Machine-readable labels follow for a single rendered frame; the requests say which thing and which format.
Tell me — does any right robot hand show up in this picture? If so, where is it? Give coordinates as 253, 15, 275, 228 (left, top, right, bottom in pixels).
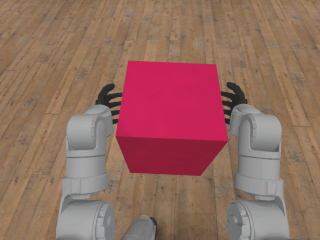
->
220, 82, 248, 124

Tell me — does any right robot forearm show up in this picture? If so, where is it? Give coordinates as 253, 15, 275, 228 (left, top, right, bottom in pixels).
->
229, 104, 290, 236

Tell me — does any left robot forearm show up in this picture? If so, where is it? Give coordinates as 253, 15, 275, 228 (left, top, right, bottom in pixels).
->
56, 104, 114, 239

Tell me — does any right robot upper arm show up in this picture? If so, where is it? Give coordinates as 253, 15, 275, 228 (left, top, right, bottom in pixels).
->
226, 199, 307, 240

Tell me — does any carton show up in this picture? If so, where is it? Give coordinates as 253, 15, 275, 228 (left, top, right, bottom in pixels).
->
115, 60, 228, 176

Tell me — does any robot left thigh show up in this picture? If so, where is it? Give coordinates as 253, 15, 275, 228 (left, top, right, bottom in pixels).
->
120, 219, 156, 240

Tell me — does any left robot hand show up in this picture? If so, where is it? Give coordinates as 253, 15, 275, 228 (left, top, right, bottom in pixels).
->
95, 83, 123, 124

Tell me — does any left robot upper arm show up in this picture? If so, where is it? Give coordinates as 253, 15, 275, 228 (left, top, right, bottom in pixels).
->
56, 200, 116, 240

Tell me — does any left robot shin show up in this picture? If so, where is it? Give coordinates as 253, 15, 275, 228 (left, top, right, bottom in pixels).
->
139, 215, 153, 223

